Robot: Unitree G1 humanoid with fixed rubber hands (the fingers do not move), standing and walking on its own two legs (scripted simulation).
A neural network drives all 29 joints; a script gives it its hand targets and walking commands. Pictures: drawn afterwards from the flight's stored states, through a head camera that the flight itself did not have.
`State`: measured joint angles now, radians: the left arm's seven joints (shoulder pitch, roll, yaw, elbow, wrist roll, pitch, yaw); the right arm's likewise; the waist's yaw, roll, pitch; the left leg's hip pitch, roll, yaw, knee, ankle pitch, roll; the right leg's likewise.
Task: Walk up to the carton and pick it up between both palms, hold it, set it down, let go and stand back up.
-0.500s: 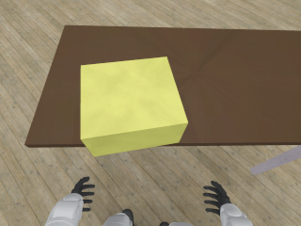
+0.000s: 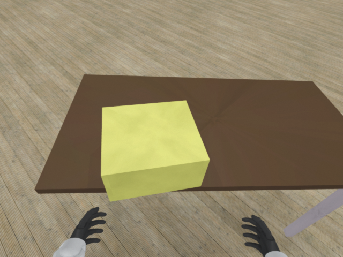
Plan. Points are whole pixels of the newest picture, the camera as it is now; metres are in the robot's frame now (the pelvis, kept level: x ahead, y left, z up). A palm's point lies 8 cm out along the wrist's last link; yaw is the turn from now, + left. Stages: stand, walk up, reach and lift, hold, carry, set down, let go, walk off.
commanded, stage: let go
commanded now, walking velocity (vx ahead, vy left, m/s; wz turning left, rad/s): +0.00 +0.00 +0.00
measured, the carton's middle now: (151, 146) +0.43 +0.08 -0.03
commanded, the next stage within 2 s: stand in 0.50 s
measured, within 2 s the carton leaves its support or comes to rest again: neither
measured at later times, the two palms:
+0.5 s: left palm (75, 243) +0.17 +0.23 -0.08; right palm out of the picture +0.15 -0.20 -0.08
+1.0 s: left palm out of the picture +0.00 +0.26 -0.14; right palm out of the picture +0.08 -0.20 -0.14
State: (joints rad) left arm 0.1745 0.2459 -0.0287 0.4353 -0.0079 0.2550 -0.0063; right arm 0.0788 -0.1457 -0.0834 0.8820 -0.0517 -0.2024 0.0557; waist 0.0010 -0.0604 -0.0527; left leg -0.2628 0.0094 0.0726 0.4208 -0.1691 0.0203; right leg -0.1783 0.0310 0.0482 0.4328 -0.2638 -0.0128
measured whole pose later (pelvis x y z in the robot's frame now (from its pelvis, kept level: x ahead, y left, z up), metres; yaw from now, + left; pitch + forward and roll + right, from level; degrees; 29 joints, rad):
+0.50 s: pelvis +0.00 +0.02 +0.00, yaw -1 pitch +0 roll +0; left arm 0.18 0.24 -0.10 0.45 0.01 0.24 0.05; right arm 0.12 -0.12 -0.11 0.87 -0.09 -0.20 0.07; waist 0.01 -0.06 -0.05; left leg -0.27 -0.01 0.10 0.46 -0.19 0.05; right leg -0.18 0.01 0.07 0.46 -0.27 0.02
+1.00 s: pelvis +0.03 +0.02 -0.01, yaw +6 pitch +1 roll -1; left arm 0.39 0.20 0.02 0.92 0.02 -0.02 0.05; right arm 0.31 -0.14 -0.07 0.99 -0.02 -0.01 0.00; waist 0.01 0.00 -0.03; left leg -0.29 -0.06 -0.02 0.52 -0.25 0.06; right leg -0.12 -0.03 -0.05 0.44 -0.34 0.02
